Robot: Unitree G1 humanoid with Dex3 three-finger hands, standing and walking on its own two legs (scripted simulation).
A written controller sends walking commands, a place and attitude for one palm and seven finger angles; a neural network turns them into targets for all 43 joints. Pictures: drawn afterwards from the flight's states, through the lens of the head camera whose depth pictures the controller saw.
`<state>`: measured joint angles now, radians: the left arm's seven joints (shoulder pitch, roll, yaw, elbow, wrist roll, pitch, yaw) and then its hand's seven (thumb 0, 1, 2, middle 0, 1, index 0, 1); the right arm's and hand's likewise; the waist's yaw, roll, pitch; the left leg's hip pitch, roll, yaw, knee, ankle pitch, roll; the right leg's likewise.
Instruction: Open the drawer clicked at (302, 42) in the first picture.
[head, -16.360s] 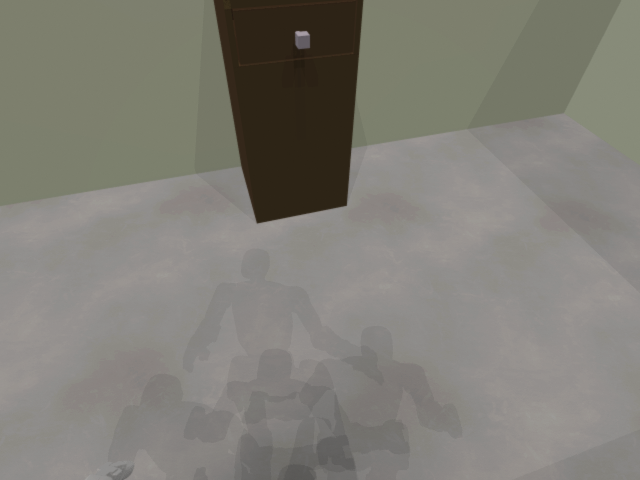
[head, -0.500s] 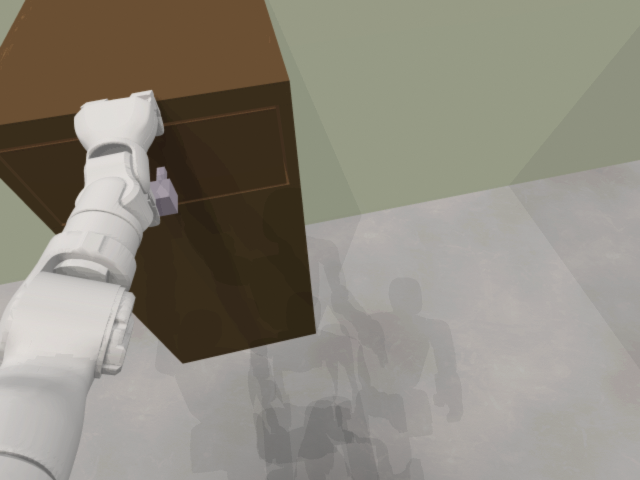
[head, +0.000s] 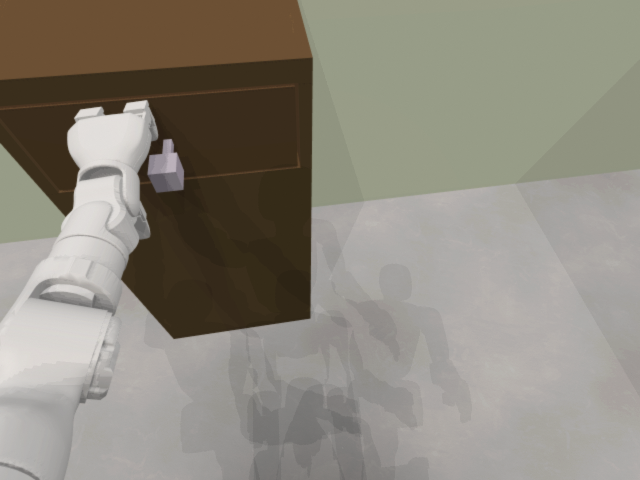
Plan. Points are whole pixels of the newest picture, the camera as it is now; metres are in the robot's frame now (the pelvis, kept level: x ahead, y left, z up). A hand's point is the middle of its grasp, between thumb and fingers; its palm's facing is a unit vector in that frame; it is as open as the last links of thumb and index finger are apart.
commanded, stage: lower the fingers behind the handle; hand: left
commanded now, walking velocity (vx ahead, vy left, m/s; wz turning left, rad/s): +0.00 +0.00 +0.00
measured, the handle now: (167, 162) +0.55 +0.20 +0.05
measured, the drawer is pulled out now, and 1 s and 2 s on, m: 0.00 0.00 0.00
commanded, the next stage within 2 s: close the thumb around the handle in 1.10 s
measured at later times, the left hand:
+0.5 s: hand (132, 195) +0.49 +0.24 +0.04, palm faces -0.07 +0.00 -1.00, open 13.8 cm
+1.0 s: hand (137, 197) +0.49 +0.23 +0.03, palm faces -0.04 -0.01 -1.00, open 13.7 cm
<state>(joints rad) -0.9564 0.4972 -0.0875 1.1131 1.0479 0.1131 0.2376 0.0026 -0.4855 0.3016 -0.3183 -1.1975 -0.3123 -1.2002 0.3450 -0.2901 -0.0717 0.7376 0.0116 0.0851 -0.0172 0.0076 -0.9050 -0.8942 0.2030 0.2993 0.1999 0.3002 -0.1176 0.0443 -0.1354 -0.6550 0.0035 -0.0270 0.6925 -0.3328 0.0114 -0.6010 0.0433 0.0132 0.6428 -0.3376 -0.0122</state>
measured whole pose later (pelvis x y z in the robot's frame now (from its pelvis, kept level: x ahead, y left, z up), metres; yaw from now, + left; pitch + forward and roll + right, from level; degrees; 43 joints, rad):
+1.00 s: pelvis -0.01 +0.01 -0.01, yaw -1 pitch +20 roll -2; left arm -0.93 0.50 -0.05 1.15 1.08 0.06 0.30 0.00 -0.48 0.30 -0.32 -1.20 -0.33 -1.22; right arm 0.37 -0.24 -0.05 0.73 -0.01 0.07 -0.01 0.01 -0.90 -0.89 0.21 0.30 0.20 0.30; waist -0.13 0.06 -0.16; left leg -0.79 0.00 -0.02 0.81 -0.38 0.02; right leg -0.73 0.05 0.02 0.75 -0.37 0.00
